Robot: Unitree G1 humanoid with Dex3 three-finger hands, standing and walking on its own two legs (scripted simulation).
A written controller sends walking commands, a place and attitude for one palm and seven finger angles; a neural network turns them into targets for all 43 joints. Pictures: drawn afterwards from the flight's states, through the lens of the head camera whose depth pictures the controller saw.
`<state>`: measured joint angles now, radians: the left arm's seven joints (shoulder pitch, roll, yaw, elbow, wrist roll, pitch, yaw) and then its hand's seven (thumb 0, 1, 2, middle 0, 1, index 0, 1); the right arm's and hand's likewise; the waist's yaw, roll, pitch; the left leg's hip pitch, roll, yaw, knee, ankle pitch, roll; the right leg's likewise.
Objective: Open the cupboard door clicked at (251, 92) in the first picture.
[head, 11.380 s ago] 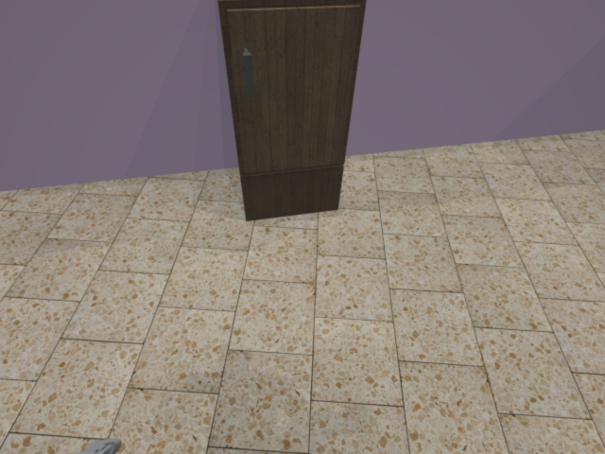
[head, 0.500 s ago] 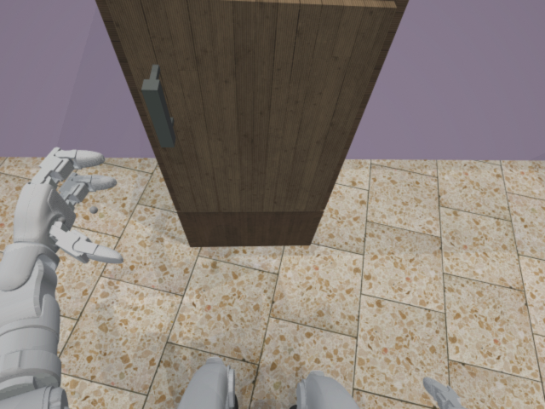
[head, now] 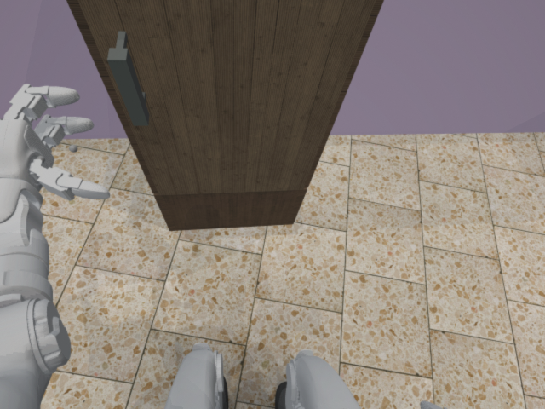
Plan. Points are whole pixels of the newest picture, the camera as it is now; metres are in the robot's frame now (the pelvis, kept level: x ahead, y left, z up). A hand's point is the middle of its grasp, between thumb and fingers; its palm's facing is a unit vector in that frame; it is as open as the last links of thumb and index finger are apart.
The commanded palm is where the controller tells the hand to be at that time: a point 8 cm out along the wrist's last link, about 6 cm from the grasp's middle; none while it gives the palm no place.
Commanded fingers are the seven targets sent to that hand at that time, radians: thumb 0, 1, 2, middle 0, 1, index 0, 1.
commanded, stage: move the hooked fingers beside the handle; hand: left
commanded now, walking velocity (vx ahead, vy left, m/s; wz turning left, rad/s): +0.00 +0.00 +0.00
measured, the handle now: (132, 80) +0.59 +0.21 +0.05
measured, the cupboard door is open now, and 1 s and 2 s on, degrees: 0 0 0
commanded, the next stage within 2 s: slide the fingers in behind the handle in 1.26 s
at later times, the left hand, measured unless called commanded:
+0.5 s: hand (88, 101) +0.54 +0.26 +0.06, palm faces +0.06 -1.00 -0.02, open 14.0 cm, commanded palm +0.53 +0.29 +0.05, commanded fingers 0.00 -0.50 0.30 -0.30 -1.20 -0.30 -1.20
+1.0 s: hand (92, 109) +0.52 +0.25 +0.06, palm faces +0.04 -1.00 -0.01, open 14.0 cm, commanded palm +0.51 +0.28 +0.05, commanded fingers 0.00 -0.50 0.30 -0.30 -1.20 -0.30 -1.20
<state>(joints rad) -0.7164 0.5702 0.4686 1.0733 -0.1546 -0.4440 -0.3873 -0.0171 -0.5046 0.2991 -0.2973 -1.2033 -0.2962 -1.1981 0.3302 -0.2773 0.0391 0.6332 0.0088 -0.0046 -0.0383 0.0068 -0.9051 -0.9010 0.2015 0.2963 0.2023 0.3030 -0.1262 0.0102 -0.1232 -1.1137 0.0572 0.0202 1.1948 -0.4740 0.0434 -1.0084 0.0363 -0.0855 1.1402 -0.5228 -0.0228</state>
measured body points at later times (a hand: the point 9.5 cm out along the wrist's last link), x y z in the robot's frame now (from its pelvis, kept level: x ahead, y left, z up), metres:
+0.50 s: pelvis +0.00 +0.00 -0.01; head +0.18 +0.04 +0.40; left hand +0.53 +0.32 +0.06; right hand -0.01 -0.27 -0.11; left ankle +0.04 +0.09 -0.64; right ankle +0.01 -0.11 -0.64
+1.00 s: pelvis +0.01 +0.01 +0.00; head +0.16 +0.05 +0.42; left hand +0.52 +0.31 +0.06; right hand +0.02 -0.26 -0.10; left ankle +0.04 +0.09 -0.64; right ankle +0.01 -0.11 -0.64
